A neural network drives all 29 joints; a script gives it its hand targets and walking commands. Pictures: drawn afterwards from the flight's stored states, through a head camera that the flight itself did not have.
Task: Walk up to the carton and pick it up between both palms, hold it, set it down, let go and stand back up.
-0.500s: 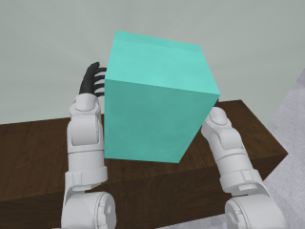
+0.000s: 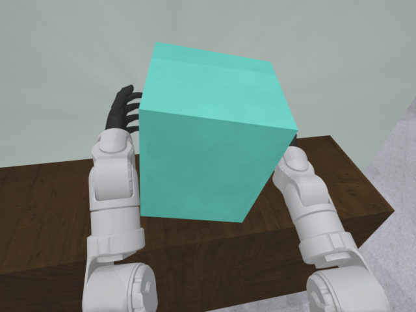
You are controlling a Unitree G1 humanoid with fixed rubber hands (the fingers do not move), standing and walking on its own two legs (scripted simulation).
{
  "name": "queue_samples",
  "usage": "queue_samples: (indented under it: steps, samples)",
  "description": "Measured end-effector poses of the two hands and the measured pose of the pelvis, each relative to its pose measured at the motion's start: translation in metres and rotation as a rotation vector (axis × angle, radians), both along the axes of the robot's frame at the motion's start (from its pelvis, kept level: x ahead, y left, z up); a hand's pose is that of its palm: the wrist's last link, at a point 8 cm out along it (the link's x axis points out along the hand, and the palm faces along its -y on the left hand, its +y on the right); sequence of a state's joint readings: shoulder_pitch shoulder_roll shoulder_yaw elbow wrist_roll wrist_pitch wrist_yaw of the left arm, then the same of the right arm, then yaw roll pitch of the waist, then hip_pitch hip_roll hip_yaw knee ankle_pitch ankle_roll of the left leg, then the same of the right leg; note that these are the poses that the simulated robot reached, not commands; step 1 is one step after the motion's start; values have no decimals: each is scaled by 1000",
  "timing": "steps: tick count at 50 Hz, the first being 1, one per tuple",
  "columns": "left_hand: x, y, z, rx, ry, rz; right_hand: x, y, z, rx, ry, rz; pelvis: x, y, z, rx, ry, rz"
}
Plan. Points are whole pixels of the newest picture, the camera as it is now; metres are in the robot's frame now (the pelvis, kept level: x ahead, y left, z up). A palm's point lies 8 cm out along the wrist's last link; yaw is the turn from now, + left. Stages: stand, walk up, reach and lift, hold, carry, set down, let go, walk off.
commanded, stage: hold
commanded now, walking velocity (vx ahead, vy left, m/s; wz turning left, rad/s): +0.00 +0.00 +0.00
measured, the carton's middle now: (203, 141) +0.37 +0.02 +0.17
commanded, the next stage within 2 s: none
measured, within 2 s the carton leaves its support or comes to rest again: neither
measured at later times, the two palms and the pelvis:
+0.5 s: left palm (117, 130) +0.35 +0.16 +0.21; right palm (285, 146) +0.35 -0.13 +0.17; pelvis -0.01 +0.00 +0.00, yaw +0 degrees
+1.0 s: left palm (118, 132) +0.35 +0.16 +0.20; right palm (284, 146) +0.35 -0.13 +0.17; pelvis +0.00 +0.00 +0.00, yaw +1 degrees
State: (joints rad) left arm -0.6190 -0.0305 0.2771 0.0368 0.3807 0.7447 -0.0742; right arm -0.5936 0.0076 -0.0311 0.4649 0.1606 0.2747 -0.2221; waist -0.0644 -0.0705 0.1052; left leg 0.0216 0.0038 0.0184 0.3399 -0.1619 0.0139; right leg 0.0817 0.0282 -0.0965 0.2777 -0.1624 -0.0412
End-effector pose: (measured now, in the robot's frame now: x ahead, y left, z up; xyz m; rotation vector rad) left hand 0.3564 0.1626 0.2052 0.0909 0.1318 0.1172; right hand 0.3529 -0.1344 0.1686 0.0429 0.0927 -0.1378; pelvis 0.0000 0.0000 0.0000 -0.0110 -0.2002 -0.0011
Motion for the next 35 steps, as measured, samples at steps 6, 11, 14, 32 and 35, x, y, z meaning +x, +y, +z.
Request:
queue_samples:
  steps: [6,11,14,32,35]
  samples:
    - [-4,2,2,6,-24,2,-1,2,4,5,-26,5,2,0,0,-3,-7,4]
    - [-7,3,0,6,-17,3,-4,2,3,1,-19,6,2,1,-1,-2,-17,5]
    - [-7,3,-1,6,-4,3,-5,2,0,5,-7,3,0,1,0,-1,-16,3]
    - [-3,-1,5,6,1,0,-4,0,1,10,-8,0,-6,1,0,2,2,-3]
    - [-3,-1,4,7,-6,-1,-4,-1,2,11,-15,-1,-5,0,0,1,1,-1]
